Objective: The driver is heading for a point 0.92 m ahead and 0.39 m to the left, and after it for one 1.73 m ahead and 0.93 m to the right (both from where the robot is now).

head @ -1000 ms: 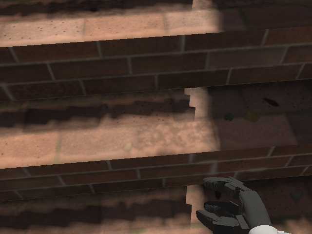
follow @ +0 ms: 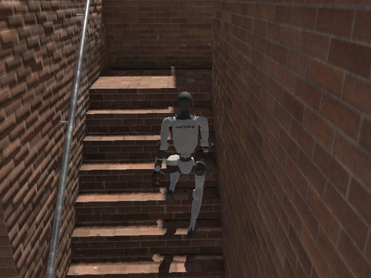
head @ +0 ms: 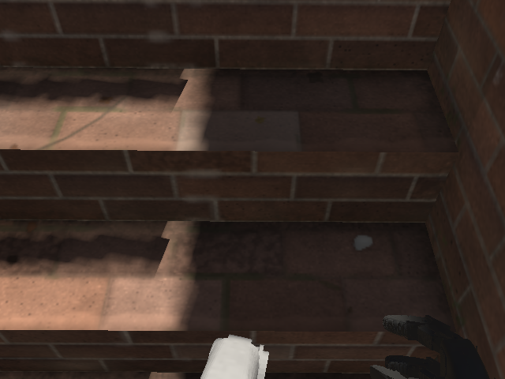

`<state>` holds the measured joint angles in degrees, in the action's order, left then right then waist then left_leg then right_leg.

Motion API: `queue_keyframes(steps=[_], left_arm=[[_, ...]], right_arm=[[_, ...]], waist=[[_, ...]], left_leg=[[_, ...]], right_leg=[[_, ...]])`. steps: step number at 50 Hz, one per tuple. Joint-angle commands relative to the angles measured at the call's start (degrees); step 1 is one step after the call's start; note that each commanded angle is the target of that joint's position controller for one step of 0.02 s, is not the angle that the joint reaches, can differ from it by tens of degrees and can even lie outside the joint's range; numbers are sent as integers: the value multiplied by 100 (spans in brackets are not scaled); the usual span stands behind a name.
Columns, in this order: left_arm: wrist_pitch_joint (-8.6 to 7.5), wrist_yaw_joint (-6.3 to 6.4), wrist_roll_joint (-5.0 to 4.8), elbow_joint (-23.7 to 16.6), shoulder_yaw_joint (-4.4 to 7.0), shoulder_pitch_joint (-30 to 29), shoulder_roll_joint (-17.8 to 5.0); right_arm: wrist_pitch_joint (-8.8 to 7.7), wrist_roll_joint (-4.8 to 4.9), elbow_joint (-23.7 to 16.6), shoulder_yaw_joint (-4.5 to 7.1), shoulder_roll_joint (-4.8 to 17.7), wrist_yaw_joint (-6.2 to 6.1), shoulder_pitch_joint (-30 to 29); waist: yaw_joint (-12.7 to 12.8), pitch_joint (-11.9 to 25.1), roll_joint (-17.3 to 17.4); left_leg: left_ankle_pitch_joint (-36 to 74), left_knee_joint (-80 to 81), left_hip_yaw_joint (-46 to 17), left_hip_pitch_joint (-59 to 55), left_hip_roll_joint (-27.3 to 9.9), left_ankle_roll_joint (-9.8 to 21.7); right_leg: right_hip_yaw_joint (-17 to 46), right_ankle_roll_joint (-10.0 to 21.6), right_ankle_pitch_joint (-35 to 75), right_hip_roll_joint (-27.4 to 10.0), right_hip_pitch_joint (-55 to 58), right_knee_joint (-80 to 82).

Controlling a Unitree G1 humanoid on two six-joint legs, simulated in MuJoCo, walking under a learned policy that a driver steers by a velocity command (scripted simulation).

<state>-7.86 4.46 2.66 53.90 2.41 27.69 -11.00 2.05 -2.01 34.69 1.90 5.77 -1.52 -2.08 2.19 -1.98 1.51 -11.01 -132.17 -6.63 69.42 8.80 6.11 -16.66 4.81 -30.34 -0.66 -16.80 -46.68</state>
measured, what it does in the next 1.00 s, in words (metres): climbs, turning left: left foot 0.21 m higher, then right foot 0.20 m higher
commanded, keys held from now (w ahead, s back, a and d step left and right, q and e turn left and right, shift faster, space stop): w+q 1.00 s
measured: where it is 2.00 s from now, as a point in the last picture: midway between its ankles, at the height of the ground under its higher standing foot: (148, 141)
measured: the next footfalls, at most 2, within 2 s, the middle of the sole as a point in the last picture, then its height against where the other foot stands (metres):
left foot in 0.26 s outside the picture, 0.21 m higher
right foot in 0.64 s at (343, 268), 0.20 m higher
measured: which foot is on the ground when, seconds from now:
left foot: up 0.00-0.24, down 0.26-0.64, up 0.66-1.00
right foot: down 0.00-0.28, up 0.30-0.62, down 0.64-1.00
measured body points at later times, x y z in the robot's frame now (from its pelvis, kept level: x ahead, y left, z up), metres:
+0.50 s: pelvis +0.29 -0.01 +0.22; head +0.31 -0.05 +0.67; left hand +0.57 +0.19 +0.27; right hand +0.37 -0.27 +0.06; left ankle +0.26 +0.07 -0.49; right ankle +0.35 -0.12 -0.13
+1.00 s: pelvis +0.50 +0.04 +0.44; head +0.55 +0.02 +0.89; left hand +0.41 +0.32 +0.34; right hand +0.82 -0.02 +0.35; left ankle +0.50 +0.23 -0.12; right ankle +0.51 -0.14 -0.29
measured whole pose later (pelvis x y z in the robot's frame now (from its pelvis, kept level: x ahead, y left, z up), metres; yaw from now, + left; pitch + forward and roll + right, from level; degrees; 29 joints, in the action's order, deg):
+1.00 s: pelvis +0.50 +0.04 +0.44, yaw +33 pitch +3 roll +1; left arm -5.2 3.1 0.9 46.7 3.2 18.1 -13.1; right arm 5.2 -2.2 34.2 3.4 13.3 3.8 -0.1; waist -0.3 -0.3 5.6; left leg -10.6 -87.3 -4.5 56.6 -1.1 0.8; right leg -11.2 -5.6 -24.2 -10.7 -9.2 -31.9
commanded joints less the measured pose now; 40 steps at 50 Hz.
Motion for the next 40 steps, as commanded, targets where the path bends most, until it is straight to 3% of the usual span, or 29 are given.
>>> queue_keyframes(steps=[1, 4, 6, 7, 9, 11, 12, 13, 14, 15, 16, 17, 19, 21, 23, 24, 26, 27, 28, 29, 30, 31, 32, 33, 34, 35, 36, 38, 40], left_arm=[[-259, -71, 86, -233, 29, 480, -456], [-188, -60, 53, -250, -36, 741, -380], [-60, 70, -44, -142, 5, 1173, -568], [-3, 225, -267, -163, 42, 1077, -765], [81, 183, -510, -376, -82, 801, -562], [13, 185, -677, -802, 138, 286, -1296], [-53, 6, -763, -1115, 258, -331, -1564], [-68, -241, -792, -1413, 365, -743, -1696], [-52, -385, -815, -1640, 429, -1332, -1680], [-10, -574, -540, -2153, 280, -2168, -948], [-13, -614, -248, -2524, 210, -2557, -389], [18, -522, -73, -2763, 59, -2712, 119], [10, -363, 48, -3260, -366, -2660, 821], [96, -228, -17, -3185, -483, -2388, 884], [301, 60, -106, -3464, -573, -3205, 850], [330, 133, -146, -3706, -623, -3801, 827], [301, 122, -105, -4307, -778, -4888, 903], [314, 69, -108, -4523, -869, -5264, 842], [371, -37, -213, -4065, -909, -4109, 919], [406, -37, -404, -3504, -662, -3244, 436], [551, 64, -353, -3115, -452, -2130, 203], [619, 116, -120, -2803, -195, -1084, -368], [462, 29, -246, -2276, -36, -514, -805], [333, 65, -261, -2048, 38, -1207, -928], [246, 49, -352, -2095, 123, -2162, -911], [241, 25, -507, -2023, -59, -3076, -177], [321, -9, -482, -1696, -236, -3200, 251], [362, -49, -331, -1368, -205, -2910, 222], [266, -77, -275, -1043, -95, -2311, -37]], right_arm=[[-4, 10, -463, -81, -135, -25, -524], [-4, 86, -752, -182, -90, 72, -1150], [201, 112, -1224, -275, -213, 180, -1691], [358, 178, -1324, -291, -73, 277, -1822], [494, 151, -957, -237, 85, 276, -1279], [553, 220, -619, -111, 411, 111, 197], [636, 93, -470, 49, 822, 109, 1040], [569, 61, -367, 208, 1245, 138, 1317], [504, 58, -231, 321, 1488, 154, 1589], [525, 77, -155, 456, 1704, 115, 841], [420, -48, -275, 517, 1562, 130, 712], [261, -66, 99, 526, 1570, 116, 1083], [-123, -219, 841, 310, 865, -66, 1268], [-364, -171, 1091, 304, 942, -27, 1243], [-571, -125, 1495, 282, 1051, 126, 1452], [-650, -72, 1607, 304, 1276, 156, 1816], [-701, -13, 1846, 345, 1328, 48, 2458], [-574, 53, 1702, 346, 1391, -171, 2395], [-424, 96, 1366, 414, 1577, -180, 1800], [-467, 308, 1080, 524, 1830, -83, 1889], [-510, 295, 825, 747, 2328, 37, 1537], [-549, 343, 711, 907, 2460, 156, 1105], [-807, 44, 699, 724, 1763, 346, 764], [-856, 8, 876, 537, 930, 501, 1317], [-707, -95, 922, 529, 940, 576, 2102], [-581, -281, 964, 540, 845, 658, 2106], [-418, -409, 903, 497, 705, 695, 1852], [-128, -491, 464, 303, 639, 555, 1345], [-20, -290, 249, 181, 524, 529, 1041]], waist=[[-116, -528, 327], [-56, -714, 535], [12, -496, -235], [76, -310, -472], [-204, 273, -558], [-1073, 1255, -1520], [-1498, 1846, -2036], [-1472, 2102, -2100], [-1718, 2039, -1643], [-1375, 1645, 1011], [-1214, 1470, 339], [-904, 1175, -379], [-172, -76, -199], [162, -514, -357], [104, -887, -394], [-242, -1055, -209], [-418, -1020, -130], [-367, -563, -564], [184, 336, -864], [209, 1289, -559], [728, 2245, -5], [1341, 3175, -499], [1250, 3450, -1246], [350, 3473, -1822], [-309, 3660, -1545], [-820, 3010, -1365], [-990, 1868, -1099], [-768, 1035, -535], [-634, 543, 31]], left_leg=[[-954, -1525, -398, 2508, -183, 309], [-1065, 58, 258, 2180, -261, 227], [-1237, 1106, 913, 1759, -542, 216], [-1796, 2521, 1503, 1051, -769, 200], [-2347, 3683, 2539, -1254, -217, 380], [-2768, 4974, 2086, -3499, 175, 569], [-2873, 5392, 1673, -4176, 227, 644], [-3199, 6354, 1363, -4777, 439, 682], [-2521, 7816, 611, -5529, 289, 1070], [-2782, 10015, -2972, -5597, -1046, 2059], [-2404, 10759, -4690, -5271, -1564, 2412], [-3364, 10770, -4610, -4987, -1600, 2055], [-2850, 10777, -3810, -3892, -1401, 1553], [-1321, 11190, -2917, -3731, -1449, 1220], [-361, 11685, -2201, -3473, -1413, 1045], [157, 11869, -1889, -3817, -1245, 1053], [523, 12153, -1466, -3880, -1017, 792], [1184, 12742, -1279, -3406, -1043, 711], [2318, 13302, -583, -2247, -994, 760], [4685, 12843, -943, -2273, -1117, 809], [7304, 11588, -761, -3649, -1181, 537], [7946, 8873, -410, -4238, -846, 236], [4190, 7372, -344, -4208, -542, 52], [1601, 4980, -969, -2983, -252, -179], [1467, 3041, -1160, -2916, -153, -364], [1911, 2536, -1103, -3018, -408, -361], [1789, 2155, -946, -2327, -394, -330], [1291, 2097, -476, -1385, -431, -298], [894, 2213, -444, -1055, -331, -268]], right_leg=[[2267, 47, 2326, -1834, 1836, 2700], [1449, -397, 2639, -1381, 1636, 3240], [1116, -388, 3489, -1303, 1745, 3707], [760, -276, 4706, -1323, 1971, 4279], [-35, -291, 10106, -1056, 1878, 3841], [394, -6, 14455, -1714, 1802, 1973], [621, 69, 15118, -1829, 1990, 906], [845, 307, 14775, -1746, 1862, -236], [944, 354, 12358, -1245, 701, -2336], [964, 6, 3823, 665, -2119, -5242], [2142, -58, 2468, 866, -3142, -7977], [2523, 42, 2504, 637, -3700, -8509], [2761, 78, 1869, 467, -4890, -9317], [2678, -13, 1264, 179, -5523, -9549], [2215, -35, 437, 10, -5997, -9603], [1802, -145, -298, 26, -6623, -9818], [1998, -39, -1147, -343, -6260, -7711], [2081, -58, -862, -465, -4546, -5703], [1293, -47, 865, -212, -1214, -3806], [844, -158, 1182, 266, 913, -3335], [1156, -133, 959, 279, 1331, -2864], [3228, 205, -937, -343, 1738, -848], [3774, 267, 445, -777, 2142, 98], [6025, 917, 1739, -1818, 2421, 1132], [6639, 990, 974, -2282, 1680, 1606], [5970, 721, -82, -1971, 388, 1153], [4902, 567, -191, -1856, -530, 943], [3561, 210, 218, -1381, -356, 840], [3121, 145, 1040, -1378, -210, 1187]])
